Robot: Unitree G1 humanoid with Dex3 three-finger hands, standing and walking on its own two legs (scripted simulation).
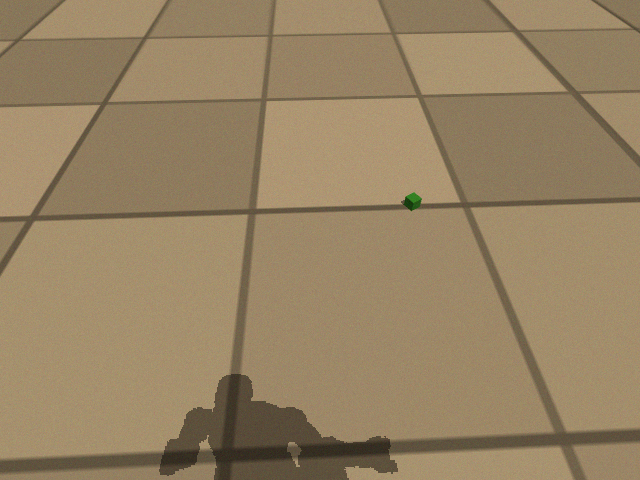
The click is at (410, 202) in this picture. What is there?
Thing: cube
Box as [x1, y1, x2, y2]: [404, 192, 421, 210]
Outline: 413,192 405,197 404,204 411,210 419,206 421,199
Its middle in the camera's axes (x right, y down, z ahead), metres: +0.42 -0.14 +1.77
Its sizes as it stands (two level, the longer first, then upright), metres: 0.052 0.052 0.052
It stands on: the floor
